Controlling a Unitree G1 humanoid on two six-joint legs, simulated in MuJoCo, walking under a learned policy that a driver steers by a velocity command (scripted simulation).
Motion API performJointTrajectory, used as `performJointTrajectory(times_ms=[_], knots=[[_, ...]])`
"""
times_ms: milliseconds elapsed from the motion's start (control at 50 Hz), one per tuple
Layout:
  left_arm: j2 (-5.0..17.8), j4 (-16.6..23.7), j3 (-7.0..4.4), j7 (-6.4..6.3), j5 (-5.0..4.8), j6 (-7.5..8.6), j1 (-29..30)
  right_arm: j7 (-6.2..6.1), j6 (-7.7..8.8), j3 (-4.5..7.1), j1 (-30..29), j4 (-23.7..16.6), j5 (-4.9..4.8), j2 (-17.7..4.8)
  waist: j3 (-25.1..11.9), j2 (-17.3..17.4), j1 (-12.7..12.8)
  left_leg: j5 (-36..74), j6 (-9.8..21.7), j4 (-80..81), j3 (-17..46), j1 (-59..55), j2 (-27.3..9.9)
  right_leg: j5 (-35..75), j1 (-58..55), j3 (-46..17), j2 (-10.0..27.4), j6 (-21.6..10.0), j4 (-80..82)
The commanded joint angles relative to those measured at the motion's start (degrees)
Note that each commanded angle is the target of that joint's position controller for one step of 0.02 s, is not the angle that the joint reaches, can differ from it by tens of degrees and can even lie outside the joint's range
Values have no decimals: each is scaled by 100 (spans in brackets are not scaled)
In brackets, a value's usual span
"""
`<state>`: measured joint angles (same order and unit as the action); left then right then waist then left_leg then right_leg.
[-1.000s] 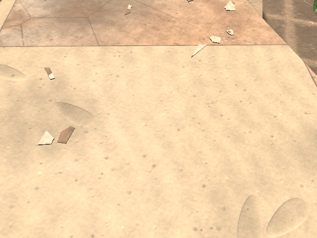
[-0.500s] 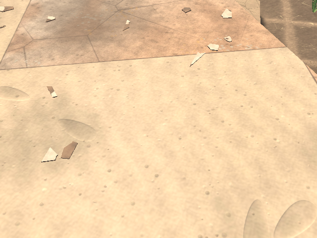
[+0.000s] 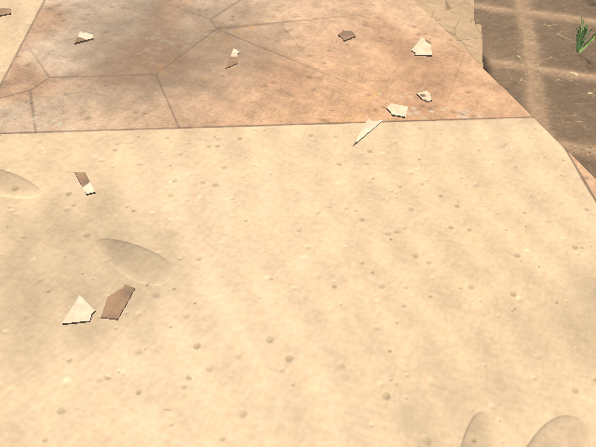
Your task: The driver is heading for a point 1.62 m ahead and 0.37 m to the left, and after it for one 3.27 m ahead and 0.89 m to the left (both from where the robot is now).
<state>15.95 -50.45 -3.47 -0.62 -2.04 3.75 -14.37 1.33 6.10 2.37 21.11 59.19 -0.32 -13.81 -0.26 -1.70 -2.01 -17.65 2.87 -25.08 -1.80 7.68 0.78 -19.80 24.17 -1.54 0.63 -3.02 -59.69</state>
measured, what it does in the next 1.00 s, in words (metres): walks ahead: right foot, then left foot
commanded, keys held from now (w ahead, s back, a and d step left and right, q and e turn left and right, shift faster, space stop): w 1.00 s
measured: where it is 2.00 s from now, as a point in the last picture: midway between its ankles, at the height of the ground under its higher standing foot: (280, 257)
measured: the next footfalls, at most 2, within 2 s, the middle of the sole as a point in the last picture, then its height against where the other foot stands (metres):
right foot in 0.36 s outside the picture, level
left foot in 0.88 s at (240, 389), level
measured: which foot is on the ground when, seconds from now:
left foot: down 0.00-0.36, up 0.38-0.86, down 0.88-1.00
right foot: up 0.00-0.34, down 0.36-0.90, up 0.92-1.00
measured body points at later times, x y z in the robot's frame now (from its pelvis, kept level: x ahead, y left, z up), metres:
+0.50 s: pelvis +0.26 -0.05 -0.01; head +0.29 -0.06 +0.44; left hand +0.39 +0.21 -0.12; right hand +0.30 -0.33 -0.14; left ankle +0.16 +0.09 -0.64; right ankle +0.33 -0.14 -0.74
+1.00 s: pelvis +0.56 +0.01 -0.01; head +0.59 +0.03 +0.44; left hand +0.58 +0.29 -0.15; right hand +0.70 -0.25 -0.12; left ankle +0.63 +0.10 -0.74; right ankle +0.42 -0.13 -0.65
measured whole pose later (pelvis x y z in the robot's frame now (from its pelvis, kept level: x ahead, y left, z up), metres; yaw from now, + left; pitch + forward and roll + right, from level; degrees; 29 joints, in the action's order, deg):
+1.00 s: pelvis +0.56 +0.01 -0.01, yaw +0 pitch +2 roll -1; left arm 16.2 -55.7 -2.3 0.3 -1.6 5.0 -17.5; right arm 1.9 5.6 2.6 8.4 47.4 -0.2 -14.8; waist 2.0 -1.0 1.1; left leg -8.7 3.2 -29.3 -3.2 22.3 0.8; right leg -24.1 18.5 -1.9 0.8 -2.9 -64.9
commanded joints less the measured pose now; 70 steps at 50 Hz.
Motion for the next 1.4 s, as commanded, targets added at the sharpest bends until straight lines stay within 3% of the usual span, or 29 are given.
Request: performJointTrajectory(times_ms=[20,80,140,220,280,320,340,360,380,400,420,460,500,620,680,760,840,880,900,920,940,960,980,1000,1040,1160,1240,1320,1400], knots=[[428,484,-122,84,90,174,677,-15,25,32,227,-221,32,-584,548,788,-105,802,621,1688,1766,-1177,-1423,887,2088,-99,544,-5,85],[180,623,-59,136,113,124,1071,-112,-57,28,517,-169,43,-702,493,673,-179,2150,686,1704,1145,-1168,-1273,1332,2074,169,486,227,750],[26,854,36,182,77,135,1733,-196,-109,32,550,-219,47,-826,659,668,-304,2095,643,1911,757,-706,-1132,2012,1608,345,338,331,1914],[92,1057,78,294,29,170,2306,-221,-127,56,832,-132,-23,-861,933,713,-375,2012,708,2008,633,-770,-1334,2347,1290,405,196,223,2701],[281,1136,38,375,32,221,2319,-232,-177,126,753,-143,-58,-958,812,751,-125,3071,602,1582,549,-1329,-1571,2004,1047,358,116,-41,3016],[590,962,-109,347,51,221,1579,-241,-238,191,594,-214,-25,-1112,153,966,361,5240,475,585,418,-1521,-1555,1672,-89,566,-215,-273,2966],[816,648,-246,295,34,196,569,-246,-292,176,514,-262,9,-1066,-461,947,862,5766,327,-544,236,-1222,-1319,1734,-1370,649,-343,-453,3028],[1117,384,-343,220,93,159,-549,-248,-299,105,504,-401,81,-919,-1251,586,1261,4335,183,-2207,186,150,-1099,1511,-3317,-355,537,-785,2772],[1531,196,-418,245,158,143,-1034,-158,-179,-141,1338,-463,55,4,-2324,-1103,767,-75,-184,-4478,263,2366,94,-178,-5296,-3393,2083,-1789,3409],[967,169,-256,248,133,140,-919,-121,1,-33,924,-415,-101,-472,-2169,-928,970,-1359,-63,-5251,1059,2995,107,-770,-4969,-4341,2108,-1672,4337],[760,213,-174,234,116,162,-333,-107,102,101,237,-711,-272,-891,-1030,-767,823,-994,31,-5415,907,3465,-216,-493,-4050,-3390,1905,-1350,4475],[474,317,-86,267,195,232,442,-186,131,140,-239,-808,-179,-845,-207,53,415,-87,38,-4802,682,2984,-722,929,-2287,-1997,1477,-1111,4762],[299,252,-40,303,253,288,624,-203,-28,152,49,-761,-103,-598,-148,-188,66,181,0,-4397,723,2347,-954,1311,-1529,-1360,1173,-1057,5054],[667,-65,-101,131,199,302,104,-213,-166,153,-971,-1207,17,-541,374,-61,175,1432,-330,-2677,533,3053,-1090,1647,-1203,-656,1059,-1126,5523],[776,-163,-107,71,148,255,-198,-144,-98,86,-1634,-1388,1,-417,423,-31,408,2305,-335,-1459,291,2792,-849,1847,-1316,-259,879,-920,5485],[850,-401,-119,56,80,164,-710,-20,-61,38,-2315,-1652,-74,-445,519,-36,649,2310,-271,-739,239,2849,-670,1839,-2053,-250,1132,-870,5212],[986,-460,-175,23,80,13,-691,91,-9,111,-2164,-1774,-86,-717,307,-221,366,1432,31,-401,177,2426,-467,2881,-2797,-342,1445,-664,4519],[855,-393,-113,15,131,-54,-547,43,-3,347,-674,-1354,-67,-1145,-630,-162,-368,1416,341,-315,-45,333,-217,4218,-2393,54,977,-397,2739],[574,-231,13,6,278,-42,-681,-18,-35,470,378,-1164,-2,-1614,-1573,635,-633,1502,711,-468,1286,-1428,-1361,2565,-1204,358,574,-188,799],[-156,-256,203,79,193,99,-1416,41,-58,506,519,-1036,25,-1872,-2161,2179,-172,137,1585,438,4086,-3044,-2381,-1145,988,76,-488,99,-897],[576,-306,53,105,49,222,-982,54,-43,340,371,-1125,-13,-1239,-1815,1381,-389,-507,1359,796,4189,-2828,-2227,-1307,1628,-587,-162,-2,-1497],[826,-138,-19,124,-70,300,-422,33,-23,269,-108,-1222,-11,-1027,-1014,1059,-327,-205,1119,872,3310,-2089,-2058,-758,1935,-463,120,-102,-1506],[765,-101,-10,85,-42,317,-159,30,-15,234,-535,-1312,22,-946,-610,556,-152,515,1031,1002,2676,-1296,-1859,-213,1724,-311,421,-84,-1271],[712,-93,-40,58,56,290,-34,41,-6,204,-783,-1339,59,-811,-304,434,-8,1077,999,1162,2196,-678,-1661,119,1518,-278,596,-41,-926],[498,-142,-38,58,93,156,-216,61,32,168,-869,-1302,100,-676,-245,584,238,1536,977,1472,1696,-149,-1436,445,1001,-295,765,19,-572],[329,147,-23,52,195,44,604,-75,8,233,-407,-1025,36,-916,163,444,158,2189,999,1861,880,-106,-1280,1745,1626,-152,800,305,1004],[199,361,45,128,157,112,1402,-141,-36,239,-68,-852,-13,-981,356,482,-102,1942,825,1947,467,-137,-1093,2664,1282,118,544,303,2313],[240,594,74,243,106,168,1962,-163,-141,270,294,-616,-50,-1020,529,496,-236,2077,812,1690,505,-902,-1407,2426,1460,111,426,170,2877],[570,598,-56,309,113,268,1538,-215,-260,334,148,-599,-92,-1161,224,695,203,3478,648,838,778,-1263,-1560,1617,505,177,141,-67,3227]])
